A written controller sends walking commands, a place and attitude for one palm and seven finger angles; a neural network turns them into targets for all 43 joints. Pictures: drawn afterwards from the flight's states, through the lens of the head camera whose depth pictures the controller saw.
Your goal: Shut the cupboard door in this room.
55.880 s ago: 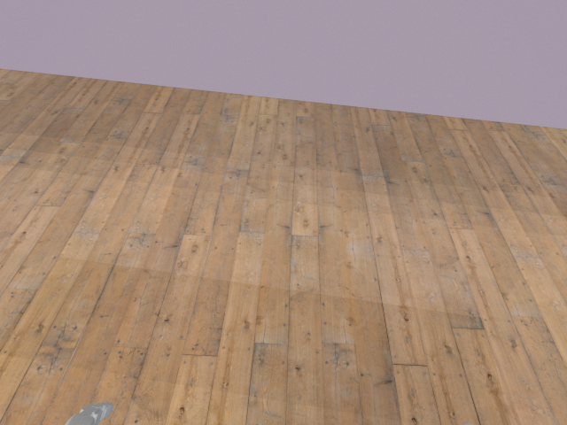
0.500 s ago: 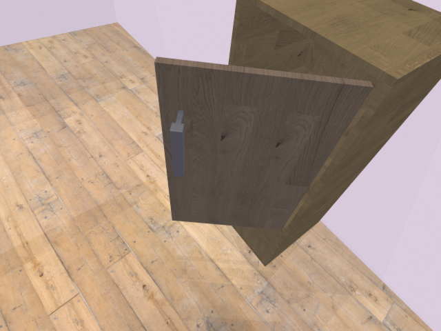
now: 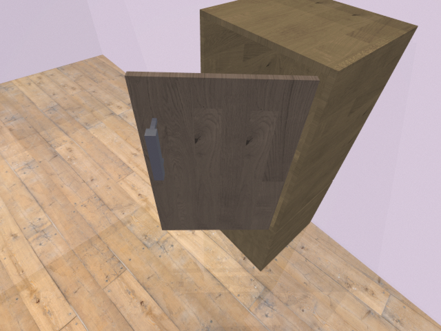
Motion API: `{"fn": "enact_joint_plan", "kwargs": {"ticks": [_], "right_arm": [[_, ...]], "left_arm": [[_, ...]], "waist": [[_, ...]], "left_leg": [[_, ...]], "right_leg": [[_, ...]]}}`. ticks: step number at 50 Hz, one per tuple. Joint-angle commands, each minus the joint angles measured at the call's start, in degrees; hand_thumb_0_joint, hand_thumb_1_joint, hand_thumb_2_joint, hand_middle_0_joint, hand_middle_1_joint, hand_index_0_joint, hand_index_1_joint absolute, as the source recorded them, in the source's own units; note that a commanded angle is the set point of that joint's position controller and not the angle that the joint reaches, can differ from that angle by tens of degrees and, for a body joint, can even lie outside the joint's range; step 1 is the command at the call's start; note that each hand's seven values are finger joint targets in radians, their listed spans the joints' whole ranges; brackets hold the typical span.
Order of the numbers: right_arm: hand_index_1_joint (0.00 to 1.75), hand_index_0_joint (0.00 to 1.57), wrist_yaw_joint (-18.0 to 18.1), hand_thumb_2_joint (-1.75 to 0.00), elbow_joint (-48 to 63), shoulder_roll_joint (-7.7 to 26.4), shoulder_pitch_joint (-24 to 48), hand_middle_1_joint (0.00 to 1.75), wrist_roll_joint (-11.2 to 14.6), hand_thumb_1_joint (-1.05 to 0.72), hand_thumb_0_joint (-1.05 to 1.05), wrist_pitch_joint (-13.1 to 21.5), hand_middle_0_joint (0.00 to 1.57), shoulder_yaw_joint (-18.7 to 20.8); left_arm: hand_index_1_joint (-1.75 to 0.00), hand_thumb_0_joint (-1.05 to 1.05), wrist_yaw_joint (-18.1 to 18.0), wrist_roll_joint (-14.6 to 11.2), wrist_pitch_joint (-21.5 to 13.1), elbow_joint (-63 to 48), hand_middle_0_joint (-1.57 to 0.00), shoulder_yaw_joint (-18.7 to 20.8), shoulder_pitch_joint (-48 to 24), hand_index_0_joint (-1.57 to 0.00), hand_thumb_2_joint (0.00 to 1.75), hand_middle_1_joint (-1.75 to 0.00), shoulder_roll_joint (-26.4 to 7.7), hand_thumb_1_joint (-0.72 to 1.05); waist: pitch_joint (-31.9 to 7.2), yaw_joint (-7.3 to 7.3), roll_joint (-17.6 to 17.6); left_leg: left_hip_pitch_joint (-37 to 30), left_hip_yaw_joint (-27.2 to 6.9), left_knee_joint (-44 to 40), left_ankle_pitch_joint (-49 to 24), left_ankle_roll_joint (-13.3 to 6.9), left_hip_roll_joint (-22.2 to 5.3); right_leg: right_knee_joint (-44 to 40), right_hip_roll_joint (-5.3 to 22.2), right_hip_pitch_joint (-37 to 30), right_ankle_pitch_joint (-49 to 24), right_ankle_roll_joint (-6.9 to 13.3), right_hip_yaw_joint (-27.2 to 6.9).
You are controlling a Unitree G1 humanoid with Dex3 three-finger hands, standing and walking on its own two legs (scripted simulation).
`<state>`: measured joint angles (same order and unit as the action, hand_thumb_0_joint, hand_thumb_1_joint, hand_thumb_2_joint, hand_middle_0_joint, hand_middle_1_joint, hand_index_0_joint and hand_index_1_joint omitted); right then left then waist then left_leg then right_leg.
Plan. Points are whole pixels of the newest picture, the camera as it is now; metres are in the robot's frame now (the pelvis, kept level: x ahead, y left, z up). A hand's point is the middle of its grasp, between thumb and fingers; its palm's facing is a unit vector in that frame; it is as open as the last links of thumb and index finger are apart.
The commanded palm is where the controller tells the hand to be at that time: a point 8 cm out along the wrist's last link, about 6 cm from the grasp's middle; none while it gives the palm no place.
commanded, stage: come to a stop and stand still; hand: left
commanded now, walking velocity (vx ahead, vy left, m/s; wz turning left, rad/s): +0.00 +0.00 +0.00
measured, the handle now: (156, 150) +0.49 +0.17 +0.04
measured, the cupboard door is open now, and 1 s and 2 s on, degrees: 50 50 50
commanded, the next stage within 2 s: look again from close up in 1.18 s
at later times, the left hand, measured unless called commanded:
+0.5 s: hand out of the picture -0.01 +0.14 -0.18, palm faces +0.05 -0.99 -0.14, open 7.4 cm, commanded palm none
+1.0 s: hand out of the picture +0.04 +0.14 -0.18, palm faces +0.04 -0.98 -0.17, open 7.4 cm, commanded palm none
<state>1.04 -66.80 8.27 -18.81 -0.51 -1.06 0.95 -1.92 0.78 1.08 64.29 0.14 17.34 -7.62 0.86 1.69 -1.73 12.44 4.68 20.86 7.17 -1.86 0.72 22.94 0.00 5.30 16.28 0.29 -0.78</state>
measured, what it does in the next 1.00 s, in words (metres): shifts its weight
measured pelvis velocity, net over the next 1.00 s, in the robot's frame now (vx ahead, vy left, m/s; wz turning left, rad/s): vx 0.05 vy -0.02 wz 0.01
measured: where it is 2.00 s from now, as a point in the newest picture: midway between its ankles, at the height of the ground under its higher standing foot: outside the picture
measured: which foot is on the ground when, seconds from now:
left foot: down 0.00-1.00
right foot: down 0.00-1.00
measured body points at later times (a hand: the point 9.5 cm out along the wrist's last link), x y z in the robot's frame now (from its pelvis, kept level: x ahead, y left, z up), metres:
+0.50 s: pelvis +0.02 -0.01 +0.00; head +0.04 +0.00 +0.45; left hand -0.01 +0.19 -0.17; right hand +0.01 -0.23 -0.16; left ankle +0.05 +0.10 -0.74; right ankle -0.04 -0.12 -0.74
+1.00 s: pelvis +0.05 -0.02 +0.00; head +0.07 -0.01 +0.45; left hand +0.04 +0.19 -0.17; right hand +0.06 -0.25 -0.16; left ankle +0.05 +0.10 -0.74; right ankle -0.04 -0.12 -0.74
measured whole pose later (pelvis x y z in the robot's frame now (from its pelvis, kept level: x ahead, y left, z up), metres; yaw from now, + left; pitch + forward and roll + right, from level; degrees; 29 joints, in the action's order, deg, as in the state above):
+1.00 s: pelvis +0.05 -0.02 +0.00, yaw +1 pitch +0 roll +1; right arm 2.5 -66.2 8.0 -13.0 -0.5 0.5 0.4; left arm -2.8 0.6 -0.1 64.2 0.5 16.7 -8.0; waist 2.5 0.4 -2.3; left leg 10.4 3.5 23.5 12.8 -0.1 -0.3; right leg 19.9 -1.1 0.4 19.2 1.9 0.0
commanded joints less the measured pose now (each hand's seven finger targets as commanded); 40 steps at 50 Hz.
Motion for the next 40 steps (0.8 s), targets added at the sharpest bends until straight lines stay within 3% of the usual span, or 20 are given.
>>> {"fn": "enact_joint_plan", "kwargs": {"ticks": [1, 4, 17, 34, 36, 40], "right_arm": [[0.30, 0.20, 0.7, -0.90, 1.7, 4.6, -2.5, 0.30, -0.2, -0.90, 0.00, 0.6, 0.20, 0.6], [0.30, 0.20, 0.9, -0.90, 1.3, 4.2, -3.2, 0.30, -0.2, -0.90, 0.00, 1.0, 0.20, 0.4], [0.30, 0.20, 1.4, -0.90, 1.2, 3.4, -2.6, 0.30, 0.0, -0.90, 0.00, 1.6, 0.20, 0.3], [0.30, 0.20, 1.7, -0.90, 1.7, 4.9, 1.0, 0.30, 0.0, -0.90, 0.00, 2.0, 0.20, 0.2], [0.30, 0.20, 1.7, -0.90, 1.7, 4.8, 1.3, 0.30, 0.0, -0.90, 0.00, 2.0, 0.20, 0.2], [0.30, 0.20, 1.8, -0.90, 1.7, 5.3, 1.7, 0.30, -0.1, -0.90, 0.00, 2.1, 0.20, 0.1]], "left_arm": [[-0.30, 0.00, -0.3, -0.2, -0.8, -1.6, -0.20, 0.9, 4.2, -0.20, 0.90, -0.30, -5.2, 0.90], [-0.30, 0.00, -0.3, -0.4, -1.0, -1.2, -0.20, 0.8, 4.5, -0.20, 0.90, -0.30, -4.4, 0.90], [-0.30, 0.00, -0.8, -0.4, -1.6, -0.1, -0.20, 0.6, 6.4, -0.20, 0.90, -0.30, -2.6, 0.90], [-0.30, 0.00, -1.0, -0.3, -1.9, -0.3, -0.20, 0.7, 6.0, -0.20, 0.90, -0.30, -3.8, 0.90], [-0.30, 0.00, -1.0, -0.2, -1.8, -0.5, -0.20, 0.8, 5.9, -0.20, 0.90, -0.30, -4.0, 0.90], [-0.30, 0.00, -1.0, -0.3, -1.8, -0.5, -0.20, 0.8, 5.6, -0.20, 0.90, -0.30, -4.2, 0.90]], "waist": [[7.4, -0.86, 1.0], [6.2, -0.83, 2.2], [4.1, -1.15, 0.8], [1.8, -1.38, 1.2], [2.2, -1.50, -0.2], [1.5, -1.49, 1.9]], "left_leg": [[-1.7, -7.5, -4.3, 9.6, 0.9, -5.2], [-2.5, -7.3, -3.5, 6.7, 1.0, -5.3], [-4.4, -7.1, -1.2, -2.1, 0.5, -6.4], [-7.0, -6.9, 0.7, -10.6, 0.4, -6.8], [-6.8, -6.7, 1.1, -10.9, 0.4, -6.8], [-7.7, -6.7, 1.4, -13.3, 0.5, -6.7]], "right_leg": [[-8.3, 5.0, 11.8, 6.8, 1.9, -5.6], [-7.7, 5.2, 11.3, 4.1, 2.2, -5.8], [-6.4, 5.3, 8.3, -5.4, 2.2, -4.9], [-5.6, 6.0, 3.5, -16.1, 1.7, -3.8], [-5.7, 5.8, 3.0, -17.5, 1.6, -3.7], [-5.3, 6.1, 2.2, -19.5, 1.7, -3.6]]}}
